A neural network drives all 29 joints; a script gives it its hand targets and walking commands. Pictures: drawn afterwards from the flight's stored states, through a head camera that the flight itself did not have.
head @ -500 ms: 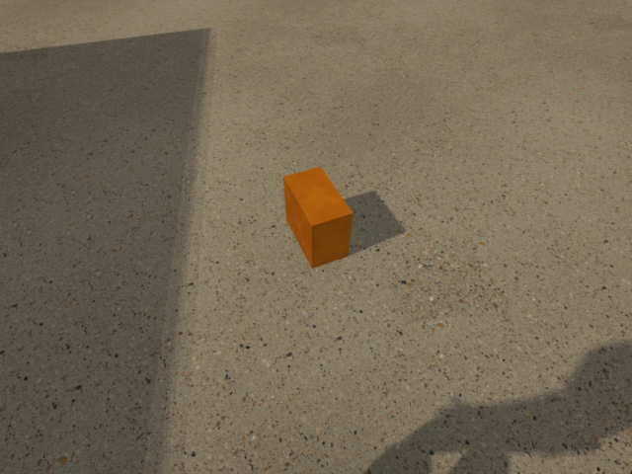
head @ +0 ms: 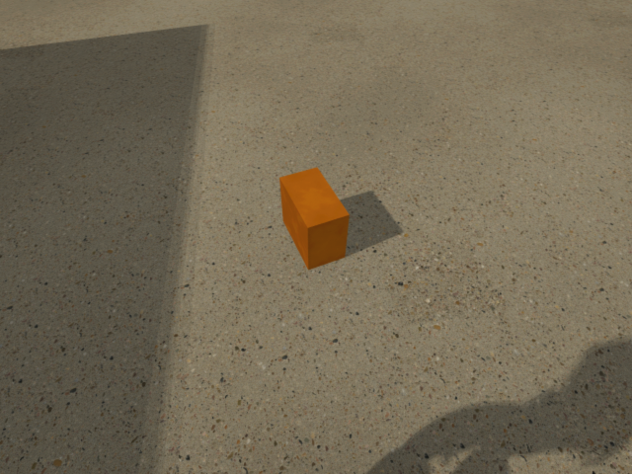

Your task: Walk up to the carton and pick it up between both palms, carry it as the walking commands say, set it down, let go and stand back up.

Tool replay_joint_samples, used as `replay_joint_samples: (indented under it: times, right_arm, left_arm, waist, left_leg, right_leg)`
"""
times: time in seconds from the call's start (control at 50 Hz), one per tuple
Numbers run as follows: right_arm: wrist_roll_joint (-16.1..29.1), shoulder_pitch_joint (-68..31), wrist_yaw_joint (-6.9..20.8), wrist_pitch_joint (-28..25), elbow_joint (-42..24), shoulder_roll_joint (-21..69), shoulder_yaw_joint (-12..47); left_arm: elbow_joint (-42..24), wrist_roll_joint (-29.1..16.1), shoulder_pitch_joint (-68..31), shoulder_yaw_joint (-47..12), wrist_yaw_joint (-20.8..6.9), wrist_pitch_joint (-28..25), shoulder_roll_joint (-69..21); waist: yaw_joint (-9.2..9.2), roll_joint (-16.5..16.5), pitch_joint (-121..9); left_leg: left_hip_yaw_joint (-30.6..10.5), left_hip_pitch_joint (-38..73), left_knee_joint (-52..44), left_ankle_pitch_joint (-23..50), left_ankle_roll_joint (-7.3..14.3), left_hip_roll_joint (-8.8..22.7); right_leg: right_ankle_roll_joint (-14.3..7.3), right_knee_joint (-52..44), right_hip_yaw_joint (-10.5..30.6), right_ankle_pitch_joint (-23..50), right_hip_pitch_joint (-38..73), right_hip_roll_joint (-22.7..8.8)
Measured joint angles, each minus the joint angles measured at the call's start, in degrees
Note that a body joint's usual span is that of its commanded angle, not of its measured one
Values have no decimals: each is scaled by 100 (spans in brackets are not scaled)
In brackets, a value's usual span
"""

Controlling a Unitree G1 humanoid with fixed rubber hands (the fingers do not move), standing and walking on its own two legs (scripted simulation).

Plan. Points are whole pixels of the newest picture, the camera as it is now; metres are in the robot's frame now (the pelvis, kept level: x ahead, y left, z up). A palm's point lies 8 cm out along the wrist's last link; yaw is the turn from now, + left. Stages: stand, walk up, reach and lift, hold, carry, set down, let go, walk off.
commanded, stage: walk up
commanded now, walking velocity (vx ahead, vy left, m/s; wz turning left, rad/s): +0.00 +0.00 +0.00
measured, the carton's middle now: (312, 218) +1.12 +0.03 -0.65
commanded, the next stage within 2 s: none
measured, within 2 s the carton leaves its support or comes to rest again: neither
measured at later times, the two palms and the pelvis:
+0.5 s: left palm out of the picture +0.06 +0.30 -0.15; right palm out of the picture +0.13 -0.22 -0.11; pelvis +0.10 +0.03 -0.01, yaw +11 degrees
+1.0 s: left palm (185, 356) +0.32 +0.24 -0.14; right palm (463, 279) +0.47 -0.26 -0.12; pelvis +0.34 -0.03 -0.02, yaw +19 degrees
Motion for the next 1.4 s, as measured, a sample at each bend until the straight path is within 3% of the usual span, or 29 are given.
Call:
replay_joint_samples:
  times: [0.1, 0.2, 0.28, 0.32, 0.36, 0.42, 0.48, 0.62, 0.74, 0.78, 0.82, 0.88, 0.92, 1.0, 1.08, 1.14, 1.2, 1.3, 1.4]
  right_arm:
    - [-3, -14, -42, 11, 140, 38, 23]
    - [-138, 477, 30, -25, -95, 17, 24]
    - [-239, 508, 83, -81, -406, -156, -45]
    - [-217, 457, 93, -156, -631, -292, -107]
    - [-193, 438, 62, -308, -862, -390, -167]
    - [-202, 522, -91, -322, -1063, -340, -203]
    - [-266, 758, -172, -366, -1114, -254, -176]
    - [-269, 1231, -117, -548, -1063, -13, -28]
    - [-197, 1347, -77, -497, -1145, -11, 11]
    - [-214, 1404, -83, -432, -1220, -128, -12]
    - [-185, 1249, -58, -329, -1260, -359, -75]
    - [-96, 913, -68, -267, -1429, -559, -130]
    - [-99, 738, -56, -265, -1531, -636, -119]
    - [-110, 415, -28, -269, -1780, -614, -86]
    - [-131, 333, -78, -437, -2032, -508, -59]
    - [-178, 300, -238, -396, -1998, -301, 12]
    - [-211, 420, -309, -368, -1963, -131, 95]
    - [-284, 755, -256, -498, -1822, -62, 123]
    - [-299, 1018, -231, -442, -1606, -114, 77]
  left_arm:
    - [114, -3, -33, -4, 40, -29, -57]
    - [-320, 148, 130, 157, -72, -51, 208]
    - [-344, 154, 188, 275, -67, -116, 497]
    - [-261, 161, 299, 298, -93, -71, 597]
    - [-164, 195, 444, 313, -140, 39, 695]
    - [-174, 319, 476, 301, -258, 260, 814]
    - [-425, 356, 275, 271, -350, 210, 860]
    - [-1188, 377, -473, 167, -496, 100, 735]
    - [-1603, 304, -837, 85, -589, 94, 552]
    - [-1655, 277, -856, 86, -569, 86, 522]
    - [-1656, 270, -909, 83, -490, -17, 400]
    - [-1669, 193, -895, 34, -343, -78, 328]
    - [-1636, 164, -783, 61, -295, -57, 338]
    - [-1440, 224, -358, 136, -271, 12, 567]
    - [-1233, 214, 53, 169, -331, 172, 778]
    - [-1029, 326, 166, 166, -387, 403, 881]
    - [-1064, 340, 173, 147, -425, 527, 888]
    - [-1354, 298, -239, 70, -472, 436, 799]
    - [-1725, 274, -813, 50, -561, 411, 715]
  waist:
    - [-5, 21, 16]
    - [57, 19, -190]
    - [240, -101, -6]
    - [301, -136, 56]
    - [286, -240, 70]
    - [57, -357, 9]
    - [-88, -344, -12]
    - [-268, -412, 22]
    - [-353, -525, 55]
    - [-412, -487, 8]
    - [-410, -194, 145]
    - [-332, -29, 456]
    - [-171, 35, 535]
    - [133, -13, 456]
    - [316, -96, 288]
    - [266, -339, 174]
    - [124, -442, 50]
    - [-159, -438, 81]
    - [-352, -486, 319]
  left_leg:
    - [10, 79, -49, 1, -10, 3]
    - [-284, -567, 1252, -1464, 302, -53]
    - [86, -1190, 1983, -1473, 300, 15]
    - [165, -1228, 1517, -1063, 328, 10]
    - [251, -1132, 1218, -86, 297, -94]
    - [189, -968, 1220, -245, 316, -249]
    - [-2, -561, 724, -201, 328, -241]
    - [-378, 256, -82, -248, 139, -100]
    - [-475, 759, -18, -866, -147, 103]
    - [-544, 816, 295, -1271, -239, 213]
    - [-678, 494, 1426, -1584, -66, 396]
    - [-569, -501, 3734, -1688, 78, 126]
    - [-241, -1107, 4390, -1544, 169, 30]
    - [267, -1674, 3305, -1556, 305, -38]
    - [463, -1329, 1251, 1, 446, -117]
    - [503, -1172, 1510, -191, 457, -155]
    - [386, -793, 1183, -353, 289, -34]
    - [10, -324, 571, -272, 71, 244]
    - [-234, -27, 372, -395, -235, 506]
  right_leg:
    - [-3, -19, 10, -12, 62, 1]
    - [-178, 506, -337, -803, -94, -4]
    - [-5, 479, -649, -595, 152, -189]
    - [51, 520, -714, -795, 283, -276]
    - [39, 1240, -603, -1307, 99, -408]
    - [128, 3097, -148, -1353, -714, -259]
    - [175, 3891, -130, -889, -1506, -310]
    - [361, 3161, 113, 320, -2705, -785]
    - [302, 1367, 30, 893, -2340, -703]
    - [222, 886, -65, 797, -1953, -553]
    - [167, 1127, -238, 614, -1889, -333]
    - [86, 1441, -439, 216, -1671, -340]
    - [30, 1252, -571, 157, -1384, -361]
    - [-47, 867, -753, 44, -907, -349]
    - [-24, 1393, -800, -569, -781, -338]
    - [144, 3041, -354, -1009, -1269, -328]
    - [295, 3866, -267, -725, -1743, -432]
    - [413, 3519, -64, -372, -2272, -731]
    - [462, 2605, 38, 262, -2511, -776]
